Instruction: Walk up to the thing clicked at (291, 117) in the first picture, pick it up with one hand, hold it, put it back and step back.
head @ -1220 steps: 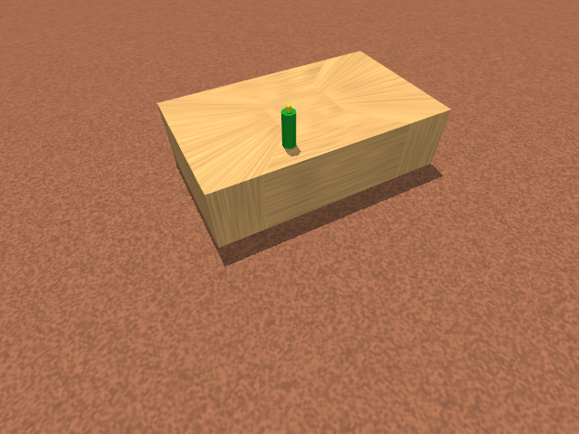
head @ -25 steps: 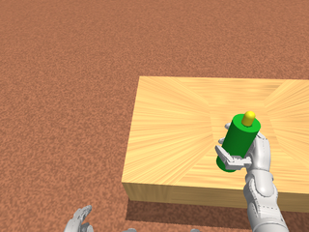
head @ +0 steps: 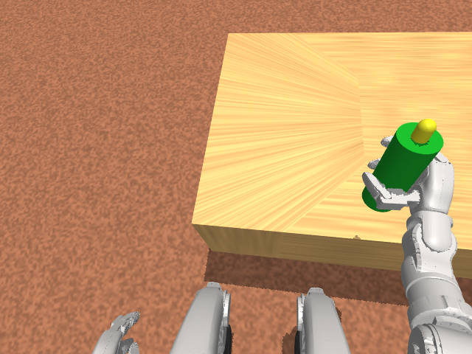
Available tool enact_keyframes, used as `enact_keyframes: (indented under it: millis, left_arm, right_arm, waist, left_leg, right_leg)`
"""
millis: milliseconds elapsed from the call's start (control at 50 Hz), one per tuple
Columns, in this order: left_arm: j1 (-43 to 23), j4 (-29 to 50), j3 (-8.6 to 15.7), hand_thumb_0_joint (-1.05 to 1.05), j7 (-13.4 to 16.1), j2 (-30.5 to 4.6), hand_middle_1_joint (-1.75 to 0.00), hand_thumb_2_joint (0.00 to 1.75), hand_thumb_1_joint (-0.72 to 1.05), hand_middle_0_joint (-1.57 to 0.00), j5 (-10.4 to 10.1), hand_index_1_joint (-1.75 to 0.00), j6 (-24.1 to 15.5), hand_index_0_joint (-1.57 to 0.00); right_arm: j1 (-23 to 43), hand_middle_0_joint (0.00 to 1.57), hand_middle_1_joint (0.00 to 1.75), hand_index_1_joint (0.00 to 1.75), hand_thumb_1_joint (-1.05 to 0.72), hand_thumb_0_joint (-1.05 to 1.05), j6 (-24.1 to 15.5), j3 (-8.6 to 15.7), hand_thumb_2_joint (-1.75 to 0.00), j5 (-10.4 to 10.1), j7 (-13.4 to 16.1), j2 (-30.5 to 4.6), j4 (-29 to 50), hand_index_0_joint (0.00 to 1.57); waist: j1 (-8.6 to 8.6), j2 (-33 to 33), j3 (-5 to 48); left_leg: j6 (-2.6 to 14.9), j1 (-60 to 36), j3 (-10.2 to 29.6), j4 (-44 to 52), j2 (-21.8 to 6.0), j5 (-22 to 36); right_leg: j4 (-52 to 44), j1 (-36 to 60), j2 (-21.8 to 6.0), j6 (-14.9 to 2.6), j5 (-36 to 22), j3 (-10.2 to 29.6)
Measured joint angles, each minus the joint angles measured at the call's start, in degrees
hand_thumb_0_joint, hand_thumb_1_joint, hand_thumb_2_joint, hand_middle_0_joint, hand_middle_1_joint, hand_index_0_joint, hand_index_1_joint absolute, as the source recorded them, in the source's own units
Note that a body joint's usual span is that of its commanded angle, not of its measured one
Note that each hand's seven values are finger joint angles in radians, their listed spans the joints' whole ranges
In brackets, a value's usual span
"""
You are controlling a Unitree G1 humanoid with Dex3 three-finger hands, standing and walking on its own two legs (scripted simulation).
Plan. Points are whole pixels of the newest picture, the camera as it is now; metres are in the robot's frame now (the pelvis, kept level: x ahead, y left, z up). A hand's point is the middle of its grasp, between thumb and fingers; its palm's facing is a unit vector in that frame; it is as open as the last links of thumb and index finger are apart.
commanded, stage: crouch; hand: right
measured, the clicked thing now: (400, 166) +0.42 -0.21 +0.02
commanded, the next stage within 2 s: lower in 0.68 s
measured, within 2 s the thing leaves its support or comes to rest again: neither
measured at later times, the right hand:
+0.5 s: hand (375, 176) +0.46 -0.21 -0.08, palm faces +0.19 +0.98 -0.01, open 8.7 cm
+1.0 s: hand (367, 179) +0.48 -0.22 -0.13, palm faces +0.18 +0.98 -0.01, open 8.7 cm
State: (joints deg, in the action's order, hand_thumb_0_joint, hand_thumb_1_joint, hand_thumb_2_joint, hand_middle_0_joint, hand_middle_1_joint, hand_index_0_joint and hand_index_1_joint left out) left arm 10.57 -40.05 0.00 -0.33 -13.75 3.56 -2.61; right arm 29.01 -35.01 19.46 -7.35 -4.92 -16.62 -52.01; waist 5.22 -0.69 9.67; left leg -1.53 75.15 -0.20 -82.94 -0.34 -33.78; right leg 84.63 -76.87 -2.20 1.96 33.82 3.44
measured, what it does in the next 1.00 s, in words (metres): lowers itself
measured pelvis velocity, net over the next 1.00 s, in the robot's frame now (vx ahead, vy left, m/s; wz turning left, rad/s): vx -0.03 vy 0.00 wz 0.03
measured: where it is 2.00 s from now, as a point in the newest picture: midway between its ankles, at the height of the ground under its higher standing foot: outside the picture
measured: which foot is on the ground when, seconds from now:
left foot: down 0.00-1.00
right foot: down 0.00-1.00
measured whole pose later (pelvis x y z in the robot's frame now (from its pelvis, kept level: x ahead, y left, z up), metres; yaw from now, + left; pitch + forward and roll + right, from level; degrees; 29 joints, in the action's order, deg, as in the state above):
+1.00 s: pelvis -0.03 +0.00 -0.13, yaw +2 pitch +35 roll +4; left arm 9.8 -38.3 -0.8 -1.8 -15.2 4.5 0.2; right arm 46.8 -29.2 28.2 -3.3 -7.4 -26.1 -61.2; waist 8.5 1.2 10.2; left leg -2.0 104.9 -1.1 -107.8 0.2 -38.0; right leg 110.4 -107.6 -1.4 2.3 38.1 6.2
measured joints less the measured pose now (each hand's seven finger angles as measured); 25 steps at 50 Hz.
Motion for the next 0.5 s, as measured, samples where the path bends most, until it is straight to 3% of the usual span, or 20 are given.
enact_keyframes:
  millis: [300,500]
  left_arm:
    - [-0.5,0.4,-0.6,0.01,-1.2,0.5,-0.30,0.90,0.91,-0.20,0.5,-0.30,1.6,-0.20]
    - [-0.8,0.6,-0.3,0.01,-1.1,-0.6,-0.30,0.90,0.90,-0.20,0.7,-0.30,1.9,-0.20]
  right_arm:
    - [8.3,0.88,1.02,1.03,0.16,0.00,2.0,4.4,-1.09,2.7,0.7,-3.0,-4.6,0.75]
    - [11.7,0.88,1.02,1.03,0.16,0.00,3.2,5.8,-1.09,3.1,-0.5,-5.6,-6.1,0.75]
  waist:
    - [1.62,1.2,0.5]
    - [2.26,1.4,1.0]
  left_leg:
    - [0.02,13.0,-0.8,-9.9,0.2,-1.5]
    - [-0.02,18.5,-1.1,-14.5,0.4,-2.6]
  right_leg:
    - [10.4,-13.5,0.2,0.21,1.6,1.5]
    - [15.3,-19.2,0.3,0.35,2.7,2.1]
